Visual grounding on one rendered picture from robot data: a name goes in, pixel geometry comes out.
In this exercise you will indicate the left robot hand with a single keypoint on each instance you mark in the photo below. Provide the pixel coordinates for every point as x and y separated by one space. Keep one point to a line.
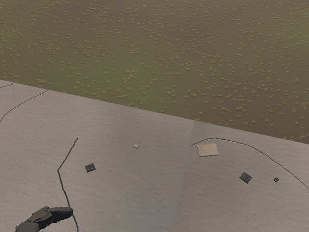
43 218

